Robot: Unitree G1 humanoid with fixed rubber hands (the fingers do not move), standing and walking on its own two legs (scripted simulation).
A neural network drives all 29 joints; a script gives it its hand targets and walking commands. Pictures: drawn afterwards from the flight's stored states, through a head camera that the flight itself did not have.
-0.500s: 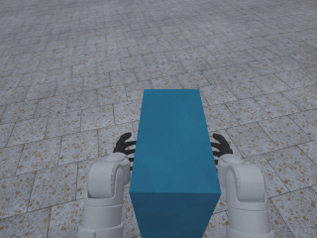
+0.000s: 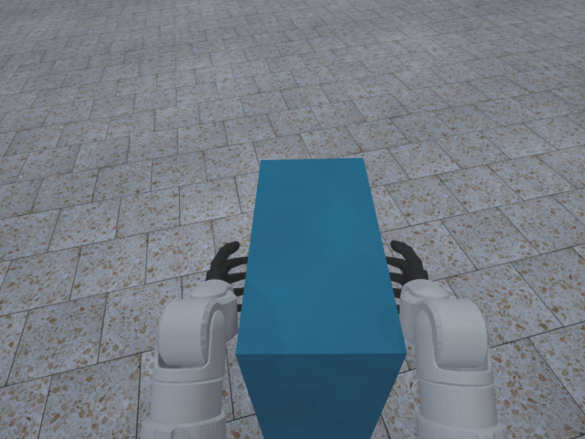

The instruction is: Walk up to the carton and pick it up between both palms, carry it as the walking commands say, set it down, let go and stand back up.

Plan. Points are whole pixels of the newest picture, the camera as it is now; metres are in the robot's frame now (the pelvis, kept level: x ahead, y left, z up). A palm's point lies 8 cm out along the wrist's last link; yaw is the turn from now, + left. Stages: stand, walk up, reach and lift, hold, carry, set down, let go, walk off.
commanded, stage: carry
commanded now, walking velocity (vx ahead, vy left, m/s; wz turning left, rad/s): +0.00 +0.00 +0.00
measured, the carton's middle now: (314, 297) +0.33 +0.02 +0.02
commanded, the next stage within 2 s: none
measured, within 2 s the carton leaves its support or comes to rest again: neither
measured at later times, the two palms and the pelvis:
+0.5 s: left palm (132, 346) +0.21 +0.21 +0.10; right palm (353, 349) +0.22 -0.03 +0.11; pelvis -0.07 +0.08 +0.01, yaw +0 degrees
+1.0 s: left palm (158, 363) +0.19 +0.18 +0.10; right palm (390, 371) +0.20 -0.06 +0.10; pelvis -0.09 +0.05 +0.01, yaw +2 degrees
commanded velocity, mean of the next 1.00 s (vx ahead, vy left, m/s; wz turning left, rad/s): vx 0.00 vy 0.00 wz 0.00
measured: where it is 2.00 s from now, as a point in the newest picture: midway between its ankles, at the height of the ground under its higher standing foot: outside the picture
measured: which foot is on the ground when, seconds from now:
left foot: up 0.00-0.14, down 0.16-1.00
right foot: down 0.00-1.00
